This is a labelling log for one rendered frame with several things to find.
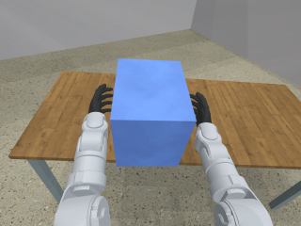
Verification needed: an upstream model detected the table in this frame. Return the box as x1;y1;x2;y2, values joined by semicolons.
8;71;301;210

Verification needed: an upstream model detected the robot right hand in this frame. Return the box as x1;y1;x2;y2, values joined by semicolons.
189;92;212;127

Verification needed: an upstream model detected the right robot upper arm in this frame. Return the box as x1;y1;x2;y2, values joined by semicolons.
214;199;273;226

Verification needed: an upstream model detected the carton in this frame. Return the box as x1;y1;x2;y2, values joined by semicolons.
110;58;197;167

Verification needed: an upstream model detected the left robot forearm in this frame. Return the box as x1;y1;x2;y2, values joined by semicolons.
54;112;108;226

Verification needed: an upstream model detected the left robot upper arm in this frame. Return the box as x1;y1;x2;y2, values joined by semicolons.
55;194;111;226

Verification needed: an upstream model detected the robot left hand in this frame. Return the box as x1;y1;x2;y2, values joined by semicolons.
88;83;114;114

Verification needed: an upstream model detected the right robot forearm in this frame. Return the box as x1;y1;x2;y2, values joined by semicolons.
194;122;273;226

